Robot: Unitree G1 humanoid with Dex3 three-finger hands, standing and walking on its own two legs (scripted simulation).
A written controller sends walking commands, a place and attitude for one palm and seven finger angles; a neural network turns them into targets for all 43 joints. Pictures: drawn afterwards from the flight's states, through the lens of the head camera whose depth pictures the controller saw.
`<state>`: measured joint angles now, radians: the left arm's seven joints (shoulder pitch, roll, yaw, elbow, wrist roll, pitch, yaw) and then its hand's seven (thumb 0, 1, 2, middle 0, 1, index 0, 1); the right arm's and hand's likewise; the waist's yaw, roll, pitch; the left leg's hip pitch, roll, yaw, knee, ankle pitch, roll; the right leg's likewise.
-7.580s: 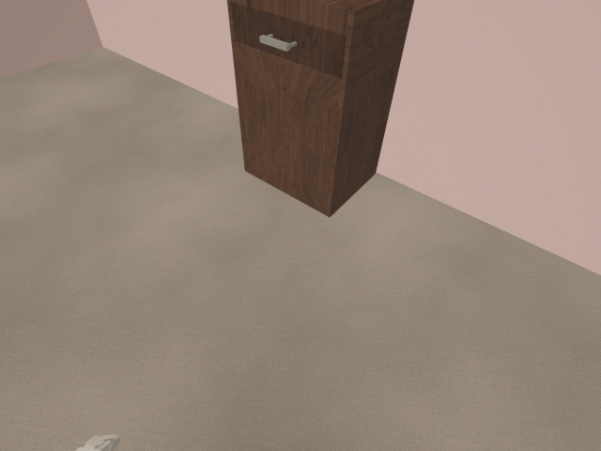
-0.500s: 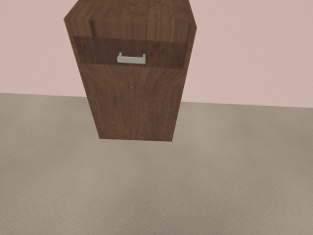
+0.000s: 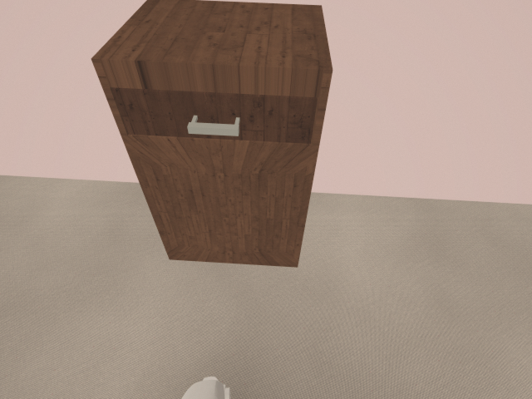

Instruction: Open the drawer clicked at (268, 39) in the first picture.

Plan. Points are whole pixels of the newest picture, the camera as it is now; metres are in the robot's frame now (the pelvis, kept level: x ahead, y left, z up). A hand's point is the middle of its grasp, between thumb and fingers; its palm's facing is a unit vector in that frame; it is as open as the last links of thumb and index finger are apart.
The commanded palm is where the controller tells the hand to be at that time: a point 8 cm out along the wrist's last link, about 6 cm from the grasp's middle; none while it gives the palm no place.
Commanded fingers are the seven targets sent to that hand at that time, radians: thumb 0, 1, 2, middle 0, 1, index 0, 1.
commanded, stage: take the last steps up to it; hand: left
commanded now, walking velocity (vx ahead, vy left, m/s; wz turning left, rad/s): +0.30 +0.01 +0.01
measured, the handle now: (215, 124) +0.75 +0.18 -0.02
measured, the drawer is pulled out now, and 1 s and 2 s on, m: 0.00 0.00 0.00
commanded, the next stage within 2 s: come to a stop and stand still in 0.42 s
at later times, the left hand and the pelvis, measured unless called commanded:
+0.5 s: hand (170, 334) +0.26 +0.20 -0.16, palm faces -0.02 -0.98 -0.21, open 7.3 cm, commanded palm none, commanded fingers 0.00 0.90 0.90 -0.20 -0.30 -0.20 -0.30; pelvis +0.17 +0.02 +0.00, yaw -2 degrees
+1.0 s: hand (165, 335) +0.26 +0.21 -0.17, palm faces +0.05 -0.96 -0.27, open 7.3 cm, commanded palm none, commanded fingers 0.00 0.90 0.90 -0.20 -0.30 -0.20 -0.30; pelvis +0.19 +0.01 +0.00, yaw +0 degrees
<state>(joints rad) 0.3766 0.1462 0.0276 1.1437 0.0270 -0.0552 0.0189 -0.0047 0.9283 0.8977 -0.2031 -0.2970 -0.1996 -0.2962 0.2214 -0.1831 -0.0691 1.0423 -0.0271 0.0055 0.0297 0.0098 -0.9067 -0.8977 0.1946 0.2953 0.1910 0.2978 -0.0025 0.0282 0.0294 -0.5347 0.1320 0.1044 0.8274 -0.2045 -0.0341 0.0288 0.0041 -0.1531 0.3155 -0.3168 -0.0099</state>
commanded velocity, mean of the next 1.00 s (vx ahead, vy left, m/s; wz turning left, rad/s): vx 0.04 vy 0.03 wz -0.01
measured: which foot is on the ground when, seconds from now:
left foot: up 0.00-0.10, down 0.12-0.60, up 0.62-1.00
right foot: down 0.00-0.12, up 0.14-0.56, down 0.58-1.00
